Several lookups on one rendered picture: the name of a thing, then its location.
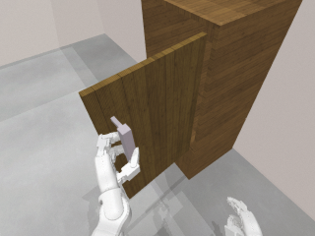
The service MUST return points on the robot left hand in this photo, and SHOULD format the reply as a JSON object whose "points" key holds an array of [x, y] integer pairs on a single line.
{"points": [[105, 170]]}

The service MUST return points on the handle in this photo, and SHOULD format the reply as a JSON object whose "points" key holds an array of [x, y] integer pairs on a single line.
{"points": [[126, 138]]}

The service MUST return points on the robot right hand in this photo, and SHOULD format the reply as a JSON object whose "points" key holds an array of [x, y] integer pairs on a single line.
{"points": [[244, 225]]}

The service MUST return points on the cupboard door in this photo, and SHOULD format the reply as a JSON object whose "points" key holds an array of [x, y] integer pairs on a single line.
{"points": [[156, 98]]}

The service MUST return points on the robot left forearm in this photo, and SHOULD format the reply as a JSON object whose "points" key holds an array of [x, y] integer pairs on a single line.
{"points": [[115, 213]]}

